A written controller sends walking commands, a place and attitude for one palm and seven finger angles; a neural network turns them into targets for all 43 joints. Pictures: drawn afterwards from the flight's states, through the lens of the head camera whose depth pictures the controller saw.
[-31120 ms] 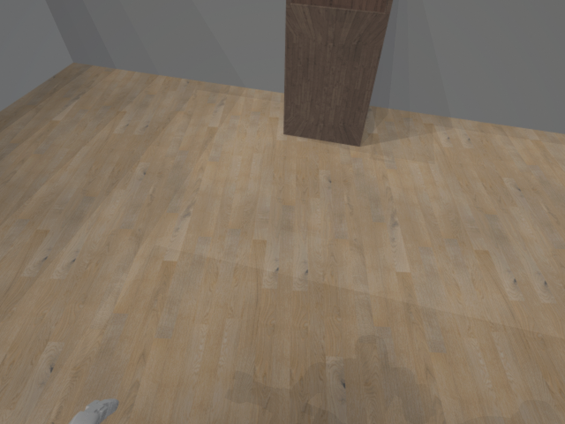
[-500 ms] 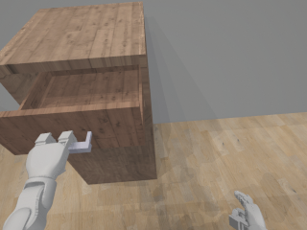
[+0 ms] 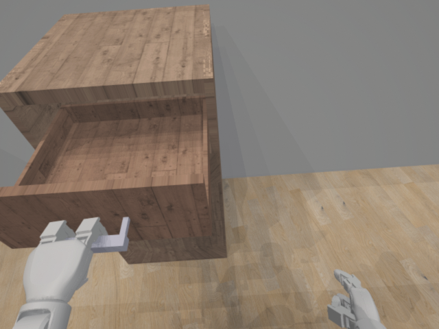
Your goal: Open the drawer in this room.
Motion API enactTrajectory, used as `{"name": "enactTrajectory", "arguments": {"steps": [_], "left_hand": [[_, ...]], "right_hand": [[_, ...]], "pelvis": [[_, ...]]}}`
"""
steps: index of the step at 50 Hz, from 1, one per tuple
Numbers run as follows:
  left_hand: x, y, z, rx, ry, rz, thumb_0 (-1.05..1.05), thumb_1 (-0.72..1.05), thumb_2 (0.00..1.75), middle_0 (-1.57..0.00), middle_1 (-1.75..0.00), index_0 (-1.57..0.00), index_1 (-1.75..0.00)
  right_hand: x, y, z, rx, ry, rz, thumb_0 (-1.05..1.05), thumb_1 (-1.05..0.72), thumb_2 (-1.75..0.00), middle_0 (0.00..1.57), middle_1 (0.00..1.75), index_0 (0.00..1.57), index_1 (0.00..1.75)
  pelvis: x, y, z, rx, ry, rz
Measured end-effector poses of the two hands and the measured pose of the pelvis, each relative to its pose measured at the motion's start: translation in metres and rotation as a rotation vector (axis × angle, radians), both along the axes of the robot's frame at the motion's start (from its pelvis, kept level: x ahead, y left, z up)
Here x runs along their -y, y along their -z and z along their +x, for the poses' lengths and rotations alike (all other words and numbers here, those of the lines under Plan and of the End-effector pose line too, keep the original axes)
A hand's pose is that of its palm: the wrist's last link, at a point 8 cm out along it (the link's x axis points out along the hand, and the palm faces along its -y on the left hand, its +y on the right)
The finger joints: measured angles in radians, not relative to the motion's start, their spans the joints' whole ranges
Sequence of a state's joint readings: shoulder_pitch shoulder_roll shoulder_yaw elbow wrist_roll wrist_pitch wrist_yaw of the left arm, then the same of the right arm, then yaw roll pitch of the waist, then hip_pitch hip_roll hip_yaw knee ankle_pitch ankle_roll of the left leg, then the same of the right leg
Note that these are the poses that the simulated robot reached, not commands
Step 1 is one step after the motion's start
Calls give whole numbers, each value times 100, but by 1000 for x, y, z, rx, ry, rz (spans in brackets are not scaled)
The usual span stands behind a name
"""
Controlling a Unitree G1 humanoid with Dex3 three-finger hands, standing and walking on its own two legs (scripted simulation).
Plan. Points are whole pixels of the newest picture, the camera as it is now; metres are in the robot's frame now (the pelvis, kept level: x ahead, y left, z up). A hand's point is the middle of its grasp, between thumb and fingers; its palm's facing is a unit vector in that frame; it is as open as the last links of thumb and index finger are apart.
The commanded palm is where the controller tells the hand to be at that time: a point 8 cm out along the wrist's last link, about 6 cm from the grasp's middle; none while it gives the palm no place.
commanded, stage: pull the drawer open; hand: left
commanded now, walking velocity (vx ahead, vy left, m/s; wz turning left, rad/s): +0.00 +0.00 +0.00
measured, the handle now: (89, 234) +0.24 +0.27 +0.06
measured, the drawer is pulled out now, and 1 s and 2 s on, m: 0.24 0.29 0.29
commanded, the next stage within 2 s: open the thumb to release the handle in 0.80 s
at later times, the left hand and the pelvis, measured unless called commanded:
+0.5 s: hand (68, 306) +0.13 +0.26 +0.04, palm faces +0.00 -0.07 -1.00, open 5.8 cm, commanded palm +0.09 +0.27 +0.08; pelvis -0.01 +0.00 +0.00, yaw +0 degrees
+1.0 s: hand (68, 304) +0.14 +0.26 +0.03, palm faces +0.03 -0.04 -1.00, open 5.8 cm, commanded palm +0.10 +0.28 +0.08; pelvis +0.00 +0.00 +0.00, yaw +0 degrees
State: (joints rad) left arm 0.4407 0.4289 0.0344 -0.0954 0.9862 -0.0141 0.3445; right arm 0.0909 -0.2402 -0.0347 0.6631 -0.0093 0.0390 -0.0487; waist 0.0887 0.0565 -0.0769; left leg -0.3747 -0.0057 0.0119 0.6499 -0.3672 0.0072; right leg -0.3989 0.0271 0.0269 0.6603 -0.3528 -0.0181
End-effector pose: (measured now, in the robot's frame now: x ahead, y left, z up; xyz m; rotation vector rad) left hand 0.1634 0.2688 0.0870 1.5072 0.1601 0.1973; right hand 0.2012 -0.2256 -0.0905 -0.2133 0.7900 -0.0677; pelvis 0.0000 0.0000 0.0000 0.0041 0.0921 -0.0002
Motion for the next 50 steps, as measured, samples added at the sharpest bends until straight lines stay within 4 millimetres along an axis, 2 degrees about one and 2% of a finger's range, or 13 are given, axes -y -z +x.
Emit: {"name": "enactTrajectory", "arguments": {"steps": [11, 28, 45, 50], "left_hand": [[4, -1, -14, -16, -19, 0, 2, 71, 82, -31, -133, -39, -132], [11, -2, -55, -28, -14, -12, 2, 71, 79, -31, -133, -39, -132], [10, -3, -55, -42, 0, -19, 2, 72, 77, -30, -132, -38, -129], [7, -1, -48, 0, 26, 15, 1, 71, 79, -35, -133, -38, -131]], "right_hand": [[-14, -4, 4, 31, -25, 42, 1, -90, -90, 20, 30, 20, 30], [-7, -3, 1, 15, -60, 9, 1, -90, -90, 20, 30, 20, 30], [-9, -7, 0, 23, -48, 23, 1, -90, -90, 20, 30, 20, 30], [-8, 1, 1, -5, -54, -8, 1, -90, -90, 20, 30, 20, 30]], "pelvis": [[3, -1, -3, 16, 8, 3], [3, 1, -7, 24, 5, -1], [0, 1, -2, 17, 24, -5], [-1, 3, -5, 12, 2, -6]]}}
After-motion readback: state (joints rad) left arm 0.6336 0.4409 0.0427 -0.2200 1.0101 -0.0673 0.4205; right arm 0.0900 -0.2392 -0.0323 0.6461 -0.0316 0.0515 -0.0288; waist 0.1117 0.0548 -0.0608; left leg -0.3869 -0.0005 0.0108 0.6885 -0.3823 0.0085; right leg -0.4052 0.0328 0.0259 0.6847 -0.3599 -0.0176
